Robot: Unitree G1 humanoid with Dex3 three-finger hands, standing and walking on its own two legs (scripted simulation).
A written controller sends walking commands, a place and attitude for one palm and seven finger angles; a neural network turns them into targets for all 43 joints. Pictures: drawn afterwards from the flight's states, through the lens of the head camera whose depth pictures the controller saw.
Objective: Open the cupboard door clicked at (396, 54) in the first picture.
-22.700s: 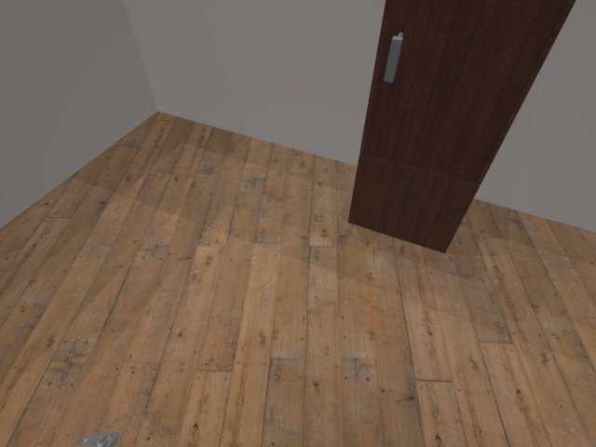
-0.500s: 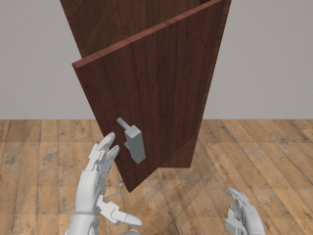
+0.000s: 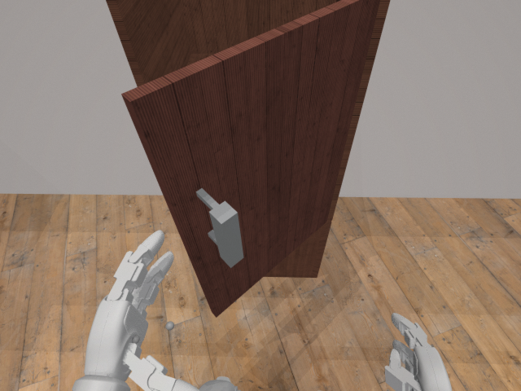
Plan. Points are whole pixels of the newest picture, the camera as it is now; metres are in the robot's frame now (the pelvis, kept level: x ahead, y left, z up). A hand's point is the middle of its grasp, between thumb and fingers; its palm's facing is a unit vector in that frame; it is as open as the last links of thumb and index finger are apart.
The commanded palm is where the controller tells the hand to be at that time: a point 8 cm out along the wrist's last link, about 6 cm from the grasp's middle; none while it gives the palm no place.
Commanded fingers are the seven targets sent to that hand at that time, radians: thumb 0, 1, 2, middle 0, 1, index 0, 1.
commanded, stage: draw the hand back to the body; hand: left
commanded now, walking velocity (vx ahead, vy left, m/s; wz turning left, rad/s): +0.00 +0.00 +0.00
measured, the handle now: (218, 227) +0.33 +0.09 +0.09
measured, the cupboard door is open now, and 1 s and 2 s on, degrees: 44 44 44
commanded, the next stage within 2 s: step back with the hand held close in 1.52 s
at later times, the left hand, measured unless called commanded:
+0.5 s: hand (110, 306) +0.19 +0.18 +0.14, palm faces +0.07 -0.98 -0.17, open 16.0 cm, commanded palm +0.16 +0.24 +0.16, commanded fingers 0.00 -0.19 0.44 -0.16 -0.30 -0.16 -0.30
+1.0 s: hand (17, 262) +0.21 +0.26 +0.20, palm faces +0.37 -0.84 -0.40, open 10.8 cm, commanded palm +0.17 +0.30 +0.22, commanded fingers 0.00 0.69 0.81 -0.19 -0.30 -0.19 -0.30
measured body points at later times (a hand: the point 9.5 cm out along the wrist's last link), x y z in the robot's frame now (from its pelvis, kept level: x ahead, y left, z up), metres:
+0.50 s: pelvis +0.01 +0.01 +0.02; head +0.01 +0.00 +0.47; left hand +0.18 +0.23 +0.15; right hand +0.20 -0.21 -0.04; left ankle +0.02 +0.13 -0.68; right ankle -0.01 -0.09 -0.68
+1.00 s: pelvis +0.03 +0.02 +0.06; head +0.01 +0.00 +0.51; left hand +0.19 +0.30 +0.22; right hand +0.22 -0.20 -0.02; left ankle +0.02 +0.13 -0.68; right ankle -0.01 -0.09 -0.68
